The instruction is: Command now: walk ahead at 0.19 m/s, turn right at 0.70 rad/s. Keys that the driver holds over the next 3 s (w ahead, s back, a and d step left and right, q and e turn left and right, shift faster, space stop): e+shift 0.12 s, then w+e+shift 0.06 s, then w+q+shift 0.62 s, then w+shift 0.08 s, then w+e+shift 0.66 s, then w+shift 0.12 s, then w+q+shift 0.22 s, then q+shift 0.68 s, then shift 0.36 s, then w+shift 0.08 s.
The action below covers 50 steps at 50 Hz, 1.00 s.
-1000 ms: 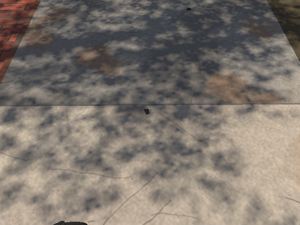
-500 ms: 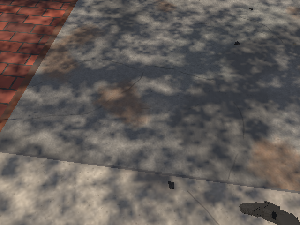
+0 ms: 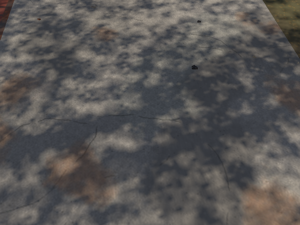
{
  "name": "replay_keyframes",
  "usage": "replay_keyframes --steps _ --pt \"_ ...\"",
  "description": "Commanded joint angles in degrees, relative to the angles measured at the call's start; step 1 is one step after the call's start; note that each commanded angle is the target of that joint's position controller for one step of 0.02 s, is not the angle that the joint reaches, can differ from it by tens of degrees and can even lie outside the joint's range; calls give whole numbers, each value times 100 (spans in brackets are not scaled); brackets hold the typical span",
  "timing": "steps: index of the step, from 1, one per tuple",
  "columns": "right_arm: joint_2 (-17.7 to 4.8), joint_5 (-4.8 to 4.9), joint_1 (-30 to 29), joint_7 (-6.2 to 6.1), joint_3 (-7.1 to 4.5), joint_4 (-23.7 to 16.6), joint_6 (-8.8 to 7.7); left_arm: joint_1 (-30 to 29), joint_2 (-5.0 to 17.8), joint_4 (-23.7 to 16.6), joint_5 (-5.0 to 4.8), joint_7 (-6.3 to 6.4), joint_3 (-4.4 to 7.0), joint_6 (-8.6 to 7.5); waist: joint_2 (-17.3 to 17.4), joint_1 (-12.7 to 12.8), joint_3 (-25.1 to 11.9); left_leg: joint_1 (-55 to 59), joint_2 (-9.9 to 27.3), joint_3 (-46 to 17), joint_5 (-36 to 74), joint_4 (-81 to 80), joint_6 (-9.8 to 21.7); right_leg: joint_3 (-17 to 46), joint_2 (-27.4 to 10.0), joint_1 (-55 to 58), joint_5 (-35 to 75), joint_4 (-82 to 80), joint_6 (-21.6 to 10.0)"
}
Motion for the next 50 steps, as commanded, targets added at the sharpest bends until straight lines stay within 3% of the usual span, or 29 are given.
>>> replay_keyframes --steps 1,2,3,4,5,6,7,9,13,15,16,18,21,24,26,27,28,29,31,32,35,37,40,43,46,47,48,49,50 --pt "-1080 31 -961 -101 -255 -758 156 2366 1107 171 57 18 463 24 264 1380 -1296 -1078 985 -297 5282 2875 -298 198 232 2872 254 -614 -539" --pt "-366 -245 -625 75 -65 -827 181 2096 1283 133 3 115 441 26 -1304 759 -1090 -2287 90 -287 -307 4546 -479 1511 -599 3421 2729 -555 -843" --pt "-201 -189 402 220 -13 -968 132 1536 1588 -363 358 158 419 -17 -1919 56 -1906 -3810 -735 -1477 -1726 6537 -779 4493 -1824 4535 3332 -615 -2344" --pt "-747 -102 501 336 -75 -978 55 956 1555 -748 331 182 497 57 -1113 237 -2598 -4058 -348 -2276 -1083 6650 -555 4966 -2003 4658 1251 -1296 -2418" --pt "-1039 -48 -162 357 -153 -1131 56 579 1217 -981 161 226 422 121 -213 284 -1913 -4162 -165 -2245 -542 6168 -435 4430 -1670 3895 -17 -1476 -2059" --pt "-964 -130 -531 300 -186 -1178 115 410 1036 -1014 -11 262 360 190 629 158 -1390 -4041 35 -2157 -195 5624 -461 3979 -1317 3068 -802 -1651 -1660" --pt "-949 -184 -538 274 -198 -1260 172 517 953 -1024 -112 289 328 209 638 65 -1409 -3768 194 -2212 40 4968 -457 3873 -1092 2609 -1901 -1841 -1541" --pt "-873 -174 -636 327 -234 -1355 235 413 949 -1128 -131 360 349 282 93 -45 -1070 -3233 272 -2045 262 3607 -457 3541 -503 1881 -3557 -2208 -1256" --pt "-396 -139 -643 307 -103 -1252 132 906 819 -1065 -12 538 290 249 -349 313 -1204 -2721 552 -1459 1039 2380 -686 2659 -549 1683 -3124 -2089 -1153" --pt "-423 -55 -890 286 -73 -1368 80 1181 966 -1029 24 492 308 194 -614 565 -1032 -2898 702 -1413 1330 2067 -638 2765 -818 1805 -3614 -2194 -1093" --pt "-366 -459 -819 402 9 -1403 279 1433 1125 -908 275 281 339 205 -699 607 -921 -2898 731 -1172 1136 1826 -628 2627 -733 1815 -3769 -2408 -935" --pt "-583 -318 -788 514 -68 -1457 361 1286 1128 -992 296 137 349 205 -699 628 -843 -2783 700 -1114 1189 1599 -529 2421 -890 1827 -3891 -2465 -808" --pt "-699 -140 -526 646 -114 -1477 348 843 1142 -1084 262 130 324 149 -671 443 -728 -2431 663 -1069 1056 1332 -329 1966 -1109 1746 -3893 -2526 -659" --pt "-689 -137 -63 706 -148 -1458 322 520 1093 -1090 223 195 292 85 -478 194 -600 -1951 623 -824 802 963 -41 1557 -1280 1777 -3920 -2325 -523" --pt "-660 -209 778 704 -177 -1172 277 279 930 -1096 261 267 238 85 140 -175 -405 -1192 448 -739 463 263 188 924 -1022 1420 -3947 -1249 -353" --pt "-852 -274 1693 678 -258 -866 214 54 635 -1188 347 310 147 82 1052 -471 -388 -512 828 -1778 -429 -259 401 219 -538 772 -3421 523 -180" --pt "-1249 -281 1777 689 -336 -1012 155 -244 348 -1458 353 301 5 54 1634 -486 68 -194 1765 -4201 -1677 -1187 782 -11 52 -810 -3023 2017 87" --pt "-1653 -208 1442 675 -476 -1198 200 28 253 -1713 346 240 -48 -31 2218 -157 112 482 2106 -6460 -2163 -2180 1341 462 432 -2187 -3245 2626 191" --pt "-1326 -177 1285 607 -493 -1318 152 -187 780 -1506 404 179 58 -140 480 -185 -91 607 1944 -5387 -1389 -1702 1303 814 -175 -2160 -2317 2961 267" --pt "-1257 -158 1449 569 -480 -1240 140 -270 811 -1445 413 166 65 -129 197 -216 -206 507 1679 -4807 -941 -1637 1135 734 -245 -1857 -2208 2758 328" --pt "-953 -66 1759 484 -410 -981 85 -416 662 -1418 389 77 -6 52 558 -246 -92 337 1194 -4040 355 -1792 982 577 -247 -1473 -1698 2256 487" --pt "-973 -47 1888 455 -441 -866 85 -681 611 -1473 355 83 -56 112 580 -287 -105 383 1018 -3790 1474 -1663 994 426 -144 -1491 -1510 2024 538" --pt "-955 -46 1971 424 -464 -736 93 -1382 455 -1678 295 71 -173 76 725 -456 -76 147 763 -3569 2628 -1472 994 224 57 -1099 -1221 1204 588" --pt "-860 -35 2078 379 -432 -531 61 -1782 379 -1807 264 59 -240 23 934 -600 -23 177 912 -3470 3704 -1587 921 7 116 -427 -727 266 418" --pt "-1183 -32 1762 387 -471 -450 -52 -863 747 -1528 251 210 -87 8 986 -101 -532 276 1026 -2938 6636 -814 555 -261 471 1438 -928 -169 -28" --pt "-1313 -92 1697 387 -501 -415 -77 106 973 -1257 209 315 28 14 1025 391 -1012 250 1019 -2729 7416 239 438 -292 579 2443 -1239 -160 -194" --pt "-1347 -169 1366 368 -516 -464 -88 1446 1172 -870 171 431 151 38 1028 1098 -1495 -272 904 -2520 7182 1586 332 -60 268 3691 -1443 -81 -365" --pt "-962 -260 1180 332 -433 -595 -126 2698 1475 -594 293 536 279 38 453 1558 -2131 -1263 595 -2246 5285 3630 324 1168 -715 4922 -3345 80 -593" --pt "-275 -15 1678 442 -261 -835 -128 2587 1933 -435 414 465 387 39 -1611 903 -2451 -3199 -555 -2068 239 5523 24 4850 -2045 5831 -4842 -1094 -1476"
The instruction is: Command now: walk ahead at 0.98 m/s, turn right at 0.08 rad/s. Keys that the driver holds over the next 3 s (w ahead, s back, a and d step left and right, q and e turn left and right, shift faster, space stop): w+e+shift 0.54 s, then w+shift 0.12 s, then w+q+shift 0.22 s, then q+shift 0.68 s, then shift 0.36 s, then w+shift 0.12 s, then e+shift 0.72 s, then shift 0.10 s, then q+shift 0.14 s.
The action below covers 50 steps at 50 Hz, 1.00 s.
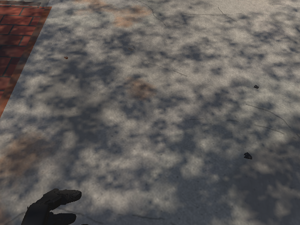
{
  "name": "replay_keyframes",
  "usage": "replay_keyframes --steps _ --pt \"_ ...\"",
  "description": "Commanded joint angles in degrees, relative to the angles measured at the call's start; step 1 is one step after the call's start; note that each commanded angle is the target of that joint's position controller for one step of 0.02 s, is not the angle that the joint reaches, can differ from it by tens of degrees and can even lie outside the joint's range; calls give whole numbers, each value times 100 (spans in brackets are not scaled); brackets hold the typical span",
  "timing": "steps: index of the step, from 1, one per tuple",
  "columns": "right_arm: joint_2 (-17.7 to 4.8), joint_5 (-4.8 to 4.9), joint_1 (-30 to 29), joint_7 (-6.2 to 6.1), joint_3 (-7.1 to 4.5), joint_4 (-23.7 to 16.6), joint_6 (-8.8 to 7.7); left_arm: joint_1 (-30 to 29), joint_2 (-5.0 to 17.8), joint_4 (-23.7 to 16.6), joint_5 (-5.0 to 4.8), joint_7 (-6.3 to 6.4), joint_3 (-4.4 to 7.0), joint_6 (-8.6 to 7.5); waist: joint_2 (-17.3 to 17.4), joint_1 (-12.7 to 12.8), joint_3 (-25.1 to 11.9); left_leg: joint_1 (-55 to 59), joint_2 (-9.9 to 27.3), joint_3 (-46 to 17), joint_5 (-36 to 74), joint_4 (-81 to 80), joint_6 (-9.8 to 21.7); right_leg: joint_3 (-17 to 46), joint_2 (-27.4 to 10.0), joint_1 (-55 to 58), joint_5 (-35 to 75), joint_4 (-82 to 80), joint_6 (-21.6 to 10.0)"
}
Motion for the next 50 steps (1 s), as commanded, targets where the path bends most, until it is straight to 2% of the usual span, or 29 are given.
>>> replay_keyframes --steps 1,3,4,6,8,10,12,15,17,18,19,20,21,22,24,28,31,33,35,36,38,39,40,41,42,43,46,48,50 --pt "-341 -96 -417 37 65 -773 -220 2431 1286 561 -79 22 587 77 -1294 1108 -1258 -4617 55 388 445 4144 -60 5760 -2140 4966 -3453 -1923 -1450" --pt "-471 -242 -1558 80 105 -1054 -263 2057 826 650 -126 -62 538 28 -75 972 -219 -4655 554 454 1023 3628 -151 4223 -1710 3575 -1941 -1884 -1426" --pt "-388 -318 -1850 90 133 -1194 -250 2155 678 792 -120 -53 490 11 75 843 76 -4502 670 504 973 3308 -246 3733 -1409 2986 -1354 -1995 -1306" --pt "-243 -395 -1895 130 232 -1434 -146 2320 597 1039 -153 -16 450 -59 -430 485 216 -4448 831 540 552 2714 -486 3466 -1209 2501 -847 -2155 -1369" --pt "-240 -410 -2287 172 302 -1691 -80 2347 709 1083 -216 21 471 -115 -448 382 462 -4434 1018 667 424 1902 -671 3224 -1161 1955 -753 -2475 -1377" --pt "-183 -297 -3018 286 421 -2032 -92 2115 822 979 -191 26 523 -131 -424 414 671 -3491 943 999 1386 582 -790 2710 -826 927 -476 -2852 -1183" --pt "-86 -166 -3200 352 475 -2064 -101 2104 1051 967 -254 -53 620 -152 -465 525 527 -1915 651 1296 2596 -175 -797 2452 -709 192 322 -3110 -953" --pt "-399 -177 -3100 209 350 -2001 -94 2457 1271 1072 -349 -97 690 -142 -273 556 173 -1458 500 1287 2651 -772 -708 2424 -818 1251 1881 -2310 -662" --pt "-694 -235 -2007 32 171 -1690 -123 2563 1451 1157 -341 -93 730 -112 -41 5 -637 -100 374 1357 1991 -1015 -581 2090 -500 1473 3099 -204 -390" --pt "-1037 -309 -1037 -103 32 -1574 -150 2423 1270 1096 -338 -111 684 -149 -4 -496 -1182 1143 1108 706 1218 -954 -428 1910 -245 633 2302 1378 -252" --pt "-1473 -491 -162 -206 -95 -1478 -142 2495 346 881 -390 -54 467 -177 1090 -550 -1994 2332 2937 -1455 -792 -1421 -135 1410 128 -508 -1668 3371 -206" --pt "-1615 -393 -436 -159 -164 -1440 -81 2680 502 616 -482 -10 422 -93 1882 -177 -2353 2081 3524 -3765 -1776 -2477 274 1006 63 -1220 -1815 4408 -224" --pt "-999 -321 -1075 -137 -65 -1513 -55 2115 749 703 -316 7 460 21 980 -90 -1256 1259 3098 -2952 -1881 -2588 215 903 -401 -1599 -1225 4527 -247" --pt "-626 -271 -1311 -101 22 -1461 -76 1775 716 697 -212 -66 458 76 503 -34 -646 595 2829 -1926 -847 -2521 150 839 -586 -1598 -917 4272 -228" --pt "-422 -277 -1276 -85 88 -1215 -133 1547 504 645 -118 -212 444 211 415 232 -121 -255 2433 -638 661 -2713 13 817 -811 -1358 -879 4036 -145" --pt "-176 -66 -1048 29 147 -782 -316 730 193 126 -47 -384 319 419 535 499 228 -579 2255 784 2581 -3046 -153 681 -1005 -1712 -539 3661 -123" --pt "-345 -112 -1350 25 126 -692 -390 245 251 -167 -60 -516 212 351 376 767 514 -1151 1871 1846 3100 -3564 -199 486 -869 -1072 399 2103 -181" --pt "-526 -74 -1065 34 115 -529 -402 -124 217 -218 -38 -573 136 310 110 646 730 -1500 1819 2247 3868 -4055 -147 -118 -547 -39 843 1076 -351" --pt "-916 -64 -680 7 78 -346 -356 -127 373 -169 -21 -517 154 265 217 750 572 -982 1960 2280 6409 -3626 -7 -358 -100 684 571 673 -499" --pt "-1185 -63 -653 -32 29 -289 -292 222 573 -49 20 -451 212 263 376 1012 290 -639 2047 2281 7657 -2970 34 -401 121 1146 109 570 -551" --pt "-1485 -27 -864 -96 -2 -242 -131 2332 1001 605 88 -248 426 259 447 2188 -828 -1066 1932 2135 7888 -170 -1 -9 82 3607 -128 -55 -736" --pt "-953 -72 -603 -52 107 -330 -104 2859 1536 808 188 -115 578 249 -122 2052 -1453 -2290 1380 1881 4109 2092 -38 1199 -993 5015 -1455 23 -673" --pt "-173 171 166 39 267 -640 -132 2481 2025 578 237 -64 650 188 -1602 1138 -2433 -3875 571 1115 -145 4279 -143 4199 -2810 5964 -2356 -842 -797" --pt "-844 176 -565 -19 122 -748 -142 2397 1777 528 104 -35 677 185 -689 1521 -2329 -4322 599 529 472 4582 -46 4521 -2724 5389 -2308 -1598 -685" --pt "-749 169 -891 -15 122 -800 -136 2063 1450 704 73 -6 580 115 -463 1192 -1077 -4591 856 678 964 4298 -66 3532 -2510 4401 -1788 -1679 -689" --pt "-554 112 -884 22 177 -690 -102 1805 1104 785 51 -25 511 33 -184 917 -326 -4404 1119 764 1189 3823 -97 2812 -2267 3419 -1146 -1889 -607" --pt "-219 -32 -474 133 181 -342 224 1550 532 935 -59 -36 340 -180 -280 337 185 -3571 1332 815 1245 3265 -276 1222 -1870 2202 1645 -2155 -334" --pt "-96 -26 -734 162 136 -384 351 1483 436 1029 -191 -45 314 -294 -243 198 363 -3731 1206 1074 1344 2963 -354 276 -1614 2149 3718 -2183 -124" --pt "122 -47 -1333 221 201 -737 307 1322 382 1041 -251 -22 296 -349 -662 144 574 -3816 1093 1490 2037 2024 -361 -493 -1384 2000 4580 -2245 -8"
Over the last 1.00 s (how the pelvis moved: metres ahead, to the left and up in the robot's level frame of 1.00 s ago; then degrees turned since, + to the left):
0.56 0.08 -0.02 11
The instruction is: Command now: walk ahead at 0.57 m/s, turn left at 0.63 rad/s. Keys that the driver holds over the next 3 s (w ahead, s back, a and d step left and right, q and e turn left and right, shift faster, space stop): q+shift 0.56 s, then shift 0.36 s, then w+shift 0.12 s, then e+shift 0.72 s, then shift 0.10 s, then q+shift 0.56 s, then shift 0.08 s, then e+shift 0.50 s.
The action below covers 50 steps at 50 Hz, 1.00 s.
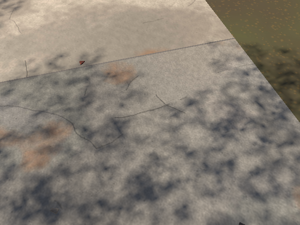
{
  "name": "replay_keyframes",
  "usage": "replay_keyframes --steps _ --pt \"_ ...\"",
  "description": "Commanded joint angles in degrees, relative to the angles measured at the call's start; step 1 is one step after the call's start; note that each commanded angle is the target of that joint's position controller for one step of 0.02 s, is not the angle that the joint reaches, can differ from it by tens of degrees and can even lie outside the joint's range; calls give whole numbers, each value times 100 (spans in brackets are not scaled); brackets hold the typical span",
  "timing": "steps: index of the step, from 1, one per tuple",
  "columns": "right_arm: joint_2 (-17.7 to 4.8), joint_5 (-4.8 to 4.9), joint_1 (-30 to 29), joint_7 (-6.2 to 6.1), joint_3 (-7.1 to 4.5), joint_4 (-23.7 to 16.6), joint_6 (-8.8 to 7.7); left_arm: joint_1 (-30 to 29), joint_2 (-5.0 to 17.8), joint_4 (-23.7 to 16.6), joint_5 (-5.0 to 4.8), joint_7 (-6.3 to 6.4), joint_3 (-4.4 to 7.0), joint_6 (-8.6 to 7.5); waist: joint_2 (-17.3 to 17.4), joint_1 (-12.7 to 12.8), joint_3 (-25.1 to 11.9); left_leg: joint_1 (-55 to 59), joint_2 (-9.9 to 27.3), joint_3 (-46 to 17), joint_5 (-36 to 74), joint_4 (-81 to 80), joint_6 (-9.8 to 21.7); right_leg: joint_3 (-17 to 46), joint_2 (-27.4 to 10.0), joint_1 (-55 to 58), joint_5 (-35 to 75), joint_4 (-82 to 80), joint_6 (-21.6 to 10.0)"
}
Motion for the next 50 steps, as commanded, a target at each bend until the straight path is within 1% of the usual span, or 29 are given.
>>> replay_keyframes --steps 1,2,3,5,7,8,9,10,11,12,13,14,16,19,22,26,31,32,33,34,35,36,37,39,42,46,47,49,50 --pt "-144 483 140 3 -79 -355 -152 -1401 382 -715 -114 159 104 -168 -1084 -339 256 215 -57 200 954 -1028 -97 -155 -1000 -676 4760 -968 225" --pt "-201 501 -17 6 -71 -375 -270 -1589 497 -812 -98 278 110 -111 -802 -369 184 586 -254 503 1480 -1857 -117 -403 -781 -821 4378 -843 329" --pt "-232 324 -120 50 -92 -410 -350 -1363 675 -828 -123 408 141 -85 -530 -253 2 1003 -598 914 2135 -2552 -177 -517 -722 -749 4945 -433 363" --pt "-275 199 319 172 -184 -476 -308 -1001 1136 -772 -206 559 237 -8 -823 -412 -701 1997 -968 1088 2452 -2982 -164 -411 -990 -360 6065 414 482" --pt "-965 214 1799 170 -484 -244 -68 -1510 1204 -983 -299 514 285 60 -978 -1209 -1297 3676 -1085 821 2099 -2768 164 -231 -1142 -756 6244 2075 529" --pt "-1118 198 2498 71 -561 -46 50 -1891 918 -1045 -394 365 214 42 -117 -1623 -1222 4477 -768 346 2848 -3346 500 -203 -760 -1386 3652 4029 670" --pt "-958 94 2325 -45 -482 10 95 -2163 192 -1147 -224 125 39 -3 1482 -1413 -422 4457 -494 -421 4900 -3721 713 -72 426 -2609 -1792 6331 817" --pt "-1194 -310 1164 -36 -312 -575 -154 -309 -168 -1262 -165 7 -82 -48 1911 127 -1305 4787 636 -2996 6553 -3459 1841 1387 595 -3525 -2266 7624 898" --pt "-1488 -287 501 27 -467 -1197 -206 10 606 -1298 -90 -30 -20 -68 1057 9 -2399 4931 1211 -4195 4684 -4341 2368 2077 467 -3324 -1836 7551 754" --pt "-1424 -56 24 75 -498 -1450 -211 -530 1053 -1395 -143 -12 108 -33 -26 116 -1576 4129 976 -4121 2532 -4773 2277 1995 306 -3580 -1517 6924 634" --pt "-1214 174 -292 53 -453 -1514 -195 -861 1095 -1405 -92 92 168 64 -818 292 -1228 3432 718 -3966 1024 -5028 1951 1969 6 -3543 -1108 6341 623" --pt "-1130 233 -392 29 -415 -1566 -182 -1032 1060 -1442 -66 158 174 167 -856 351 -906 2766 578 -3868 939 -5121 1793 1964 -58 -3359 -971 5916 671" --pt "-1034 183 -428 -87 -416 -1608 -110 -1277 976 -1500 -30 214 205 327 -602 339 -641 2088 63 -3085 1846 -4999 1489 1964 -161 -2962 -890 4962 834" --pt "-1137 204 -124 -347 -490 -1540 70 -1674 508 -1583 -11 265 117 337 -358 131 -1045 2291 -345 -2477 3380 -4504 1182 1803 57 -2900 -310 3752 1056" --pt "-1162 279 -202 -529 -531 -1672 320 -1964 486 -1579 -135 280 137 381 72 7 -1368 2673 -485 -2569 2577 -4314 722 1916 173 -2961 375 2994 1123" --pt "-1044 214 -279 -534 -533 -1831 444 -2399 533 -1604 -133 254 209 314 578 -188 -1011 2667 -571 -2994 1363 -4291 577 2029 246 -2902 566 2206 1045" --pt "-905 169 -541 -458 -463 -2024 441 -2085 782 -1393 -107 114 339 127 869 -152 -1102 2827 -488 -3373 1748 -3701 526 1996 113 -1905 749 818 802" --pt "-847 191 -631 -438 -422 -2036 439 -1900 762 -1314 -114 83 358 105 786 -43 -1067 2581 -604 -3311 1345 -3516 435 1888 27 -1330 1361 242 699" --pt "-635 184 -378 -399 -343 -1971 432 -1883 783 -1310 -83 75 366 122 261 -130 -1119 2197 -905 -3020 -197 -2968 249 2144 -434 -653 2001 -123 439" --pt "-371 106 115 -360 -242 -1880 416 -2014 1029 -1483 14 106 377 194 -951 -382 -1202 1456 -1514 -2220 -2374 -1745 -45 3245 -1622 34 3352 -45 -134" --pt "-875 159 120 -330 -378 -2045 366 -1614 1241 -1392 173 106 451 255 -1832 -347 -1082 668 -1811 -1585 -3126 -624 -383 4564 -2512 -78 3680 -244 -1162" --pt "-1328 110 67 -329 -491 -1909 326 -1609 1090 -1438 69 114 443 268 -1389 -263 -1008 437 -1383 -1438 -2596 174 -637 4757 -2504 -287 2909 -231 -1315" --pt "-1437 123 -147 -344 -528 -1755 361 -1676 818 -1479 -9 140 363 314 -888 -124 -847 432 -1247 -1350 -2112 467 -726 4003 -2072 -475 2272 -121 -1045" --pt "-1069 116 -200 -381 -410 -1660 464 -1710 770 -1495 -103 191 271 431 -566 -79 -664 456 -1209 -1108 -1671 814 -820 3342 -1559 -779 1552 -197 -683" --pt "-624 157 -326 -344 -235 -1683 404 -1571 735 -1382 -44 218 227 542 -912 -16 -641 698 -1077 -571 -1414 -20 -849 2629 -1045 -796 1205 -374 -546" --pt "-443 127 -488 -329 -133 -1618 326 -1369 829 -1280 -74 208 259 618 -1342 181 -791 1413 -660 -248 -1581 -1869 -812 2605 -1144 -575 979 -386 -692" --pt "-418 138 -355 -319 -110 -1536 312 -1198 823 -1223 -68 198 248 623 -1350 205 -1011 1757 -642 -154 -1547 -2294 -761 2661 -1175 -612 55 -489 -680" --pt "-625 174 -19 -262 -170 -1390 265 -942 1198 -1170 -233 185 356 658 -1573 162 -979 2325 -820 209 -1470 -2930 -544 2977 -1310 -1032 -1718 -822 -667" --pt "-637 179 209 -230 -175 -1246 220 -972 1216 -1175 -293 190 358 662 -1518 12 -777 2760 -843 344 -1129 -3468 -312 3001 -1302 -1491 -2304 -924 -570"
Over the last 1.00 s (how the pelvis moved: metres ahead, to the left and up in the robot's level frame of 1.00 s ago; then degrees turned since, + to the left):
0.87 -0.23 0.03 -23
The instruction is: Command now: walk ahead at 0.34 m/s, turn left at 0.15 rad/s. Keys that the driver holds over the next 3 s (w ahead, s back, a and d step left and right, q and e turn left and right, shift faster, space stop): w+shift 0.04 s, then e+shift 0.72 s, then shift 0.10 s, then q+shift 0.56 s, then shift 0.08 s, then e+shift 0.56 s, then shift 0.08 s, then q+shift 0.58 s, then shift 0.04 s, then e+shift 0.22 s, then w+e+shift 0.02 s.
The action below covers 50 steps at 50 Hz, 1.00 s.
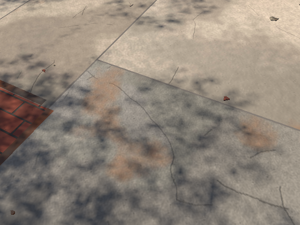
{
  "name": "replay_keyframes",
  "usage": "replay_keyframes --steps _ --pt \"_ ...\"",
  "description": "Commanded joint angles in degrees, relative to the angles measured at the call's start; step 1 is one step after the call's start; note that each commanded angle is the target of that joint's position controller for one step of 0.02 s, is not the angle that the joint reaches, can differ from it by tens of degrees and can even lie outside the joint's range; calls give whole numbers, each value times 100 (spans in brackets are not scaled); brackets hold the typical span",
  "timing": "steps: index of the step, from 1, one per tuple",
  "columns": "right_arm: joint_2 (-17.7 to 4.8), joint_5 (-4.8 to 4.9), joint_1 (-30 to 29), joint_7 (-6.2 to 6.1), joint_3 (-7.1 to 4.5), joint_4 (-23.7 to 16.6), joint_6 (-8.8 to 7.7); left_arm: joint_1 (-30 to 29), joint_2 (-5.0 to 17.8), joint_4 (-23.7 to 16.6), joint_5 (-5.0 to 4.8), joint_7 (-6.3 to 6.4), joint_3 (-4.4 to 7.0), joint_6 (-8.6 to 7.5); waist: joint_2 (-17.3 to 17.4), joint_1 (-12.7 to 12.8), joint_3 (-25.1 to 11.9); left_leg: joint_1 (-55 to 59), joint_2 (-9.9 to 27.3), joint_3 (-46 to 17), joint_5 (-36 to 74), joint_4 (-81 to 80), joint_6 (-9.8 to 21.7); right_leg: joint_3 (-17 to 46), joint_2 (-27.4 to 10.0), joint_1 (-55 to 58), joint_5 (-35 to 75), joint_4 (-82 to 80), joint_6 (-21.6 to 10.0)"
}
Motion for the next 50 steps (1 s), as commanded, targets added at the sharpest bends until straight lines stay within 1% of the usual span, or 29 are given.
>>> replay_keyframes --steps 1,2,3,4,5,7,9,11,14,17,20,22,23,24,25,26,27,28,30,32,36,42,43,44,45,46,47,48,50 --pt "-546 -19 623 54 -168 -55 -210 -93 1301 -359 -143 29 361 -66 -1217 -315 -343 1219 -280 699 555 -1440 517 1497 -1066 -541 -3199 -1505 -751" --pt "-496 -90 954 50 -145 116 -285 -239 1114 -418 -124 25 315 -118 -953 -524 -130 1801 -192 601 569 -1874 742 1222 -833 -1169 -3063 -1216 -457" --pt "-591 -118 1385 6 -184 248 -353 -324 645 -472 -114 -9 183 -183 -66 -684 -92 2742 851 -790 -24 -2507 1043 816 -424 -2304 -2563 301 -179" --pt "-1059 -190 1488 17 -290 242 -411 -519 308 -672 -127 -68 104 -355 1061 -699 -6 2827 2160 -2640 -1018 -2930 1541 -203 182 -3415 -1991 1677 8" --pt "-1162 -341 1376 20 -374 277 -531 -911 748 -820 -213 -53 237 -489 867 -770 543 1896 2544 -3028 -855 -3255 1964 355 -93 -3555 -1766 2285 -26" --pt "-613 -257 639 -42 -232 167 -708 -389 913 -512 -160 -88 344 -460 833 -332 591 1924 1895 -1624 730 -3131 1434 603 -191 -3304 -947 2795 18" --pt "-538 -183 269 -99 -203 51 -697 -134 942 -369 -31 -121 408 -345 851 -224 363 1767 1571 -506 2863 -2911 1115 283 -241 -2942 -353 3252 265" --pt "-566 -194 211 -161 -221 38 -624 -195 744 -463 -30 -193 361 -244 652 -232 211 1415 1415 257 3844 -2775 1051 -148 -360 -2603 75 3329 481" --pt "-742 -169 335 -244 -270 118 -444 -722 465 -781 -59 -339 229 -162 598 -493 346 1099 1240 874 3803 -2630 1023 -565 -519 -2216 598 2358 564" --pt "-1039 -87 490 -258 -356 226 -329 -986 485 -1018 -41 -522 210 -163 588 -601 248 1285 1425 1035 4269 -2236 1012 -890 -435 -1847 448 1573 394" --pt "-1173 42 195 -262 -408 152 -302 -427 785 -945 -36 -573 349 -156 655 -246 -186 1394 1519 1215 5958 -1212 868 -1214 -62 -988 -97 1203 68" --pt "-1022 119 47 -195 -357 82 -384 809 1250 -642 -35 -416 593 -166 399 419 -860 841 1188 1386 5973 671 525 -1106 358 829 556 242 -421" --pt "-590 -81 384 -88 -218 -21 -507 1125 1745 -649 -113 -235 725 -130 -682 399 -1235 -717 703 1299 2026 2352 115 249 -479 2397 2796 116 -919" --pt "-315 -281 888 -7 -70 -322 -610 857 2414 -926 70 -210 791 -195 -1831 -106 -2365 -2571 -578 428 -1629 4539 -220 3900 -2366 3868 3128 -175 -2659" --pt "-934 -169 276 72 -193 -269 -704 863 1937 -1035 74 -239 718 -217 -764 497 -2832 -2659 -213 -666 -1007 4620 -70 3780 -2236 3646 1825 -709 -2527" --pt "-976 -20 -223 58 -194 -477 -701 490 1705 -1026 25 -224 632 -251 -622 344 -1972 -2772 -63 -594 -505 4322 46 3163 -1963 2884 985 -849 -2163" --pt "-901 -99 -259 -15 -188 -413 -662 142 1451 -1042 -95 -188 567 -235 -40 64 -1230 -2696 167 -528 -159 3686 57 2585 -1561 1940 517 -980 -1756" --pt "-945 -189 -277 -91 -216 -389 -579 -213 1286 -1122 -136 -134 511 -191 -55 -126 -908 -2397 279 -511 76 3090 41 2227 -1299 1213 434 -1025 -1532" --pt "-792 -226 -132 -71 -202 -307 -460 -611 1320 -1242 -25 -68 529 -99 -273 -388 -588 -1608 150 -289 322 2246 -25 1712 -814 62 763 -1094 -1331" --pt "-587 -222 -86 -71 -139 -259 -447 -555 1426 -1219 14 14 584 -37 -393 -371 -723 -1329 -32 -217 450 1588 -172 1630 -684 -157 1278 -967 -1343" --pt "-553 -160 -295 -45 -125 -270 -411 -523 1523 -1201 -71 122 631 93 -655 -251 -915 -1021 -228 -372 1069 700 -254 1986 -545 -263 237 -822 -1084" --pt "-670 -118 -128 54 -248 -205 -546 -521 1238 -1166 -80 100 513 170 -1088 -252 -1051 62 -127 -272 1738 -1246 17 2348 -440 25 352 -8 -681" --pt "-826 -186 -121 40 -304 -231 -548 -291 1008 -1104 -68 88 432 167 -766 -193 -1024 508 365 -590 1951 -1759 233 2127 -165 -213 -297 458 -453" --pt "-1193 -338 -452 13 -337 -437 -499 48 629 -1068 14 79 299 160 640 131 -911 743 1590 -2054 2258 -2319 785 1176 560 -745 -1865 1682 -105" --pt "-1226 -532 -422 32 -350 -380 -487 23 958 -1195 36 71 393 67 1791 233 -674 268 2141 -3521 2106 -2694 1714 786 749 -1240 -2733 2827 198" --pt "-796 -468 -645 43 -218 -517 -512 183 1244 -978 47 87 456 20 1228 207 -606 86 1997 -3423 1590 -2660 1831 1095 493 -1105 -2369 3419 343" --pt "-426 -351 -823 59 -99 -515 -514 124 1217 -780 75 79 445 36 674 197 -511 -42 1573 -2651 1214 -2480 1533 1029 335 -890 -1970 3423 474" --pt "-284 -239 -913 94 -31 -489 -493 163 958 -641 164 78 380 77 510 252 -525 -16 1161 -2214 928 -2413 1238 657 122 -703 -1761 3157 620" --pt "-720 -64 -798 86 -178 -473 -368 -209 747 -731 179 34 307 38 706 47 -219 -76 753 -1919 1526 -2300 1133 105 56 -580 -1551 2340 742"
Over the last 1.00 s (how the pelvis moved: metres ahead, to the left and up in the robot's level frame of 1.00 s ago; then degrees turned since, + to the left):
0.38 -0.03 0.00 41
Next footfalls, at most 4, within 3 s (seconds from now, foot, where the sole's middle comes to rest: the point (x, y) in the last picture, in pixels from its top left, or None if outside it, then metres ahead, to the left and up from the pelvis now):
0.06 left None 0.00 0.12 -0.77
0.46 right None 0.22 -0.14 -0.77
0.86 left None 0.36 0.03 -0.77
1.20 right None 0.17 -0.12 -0.77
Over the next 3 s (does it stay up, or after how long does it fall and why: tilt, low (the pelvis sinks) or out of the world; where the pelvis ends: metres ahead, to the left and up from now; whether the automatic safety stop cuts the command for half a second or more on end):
stays up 0.31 -0.01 0.00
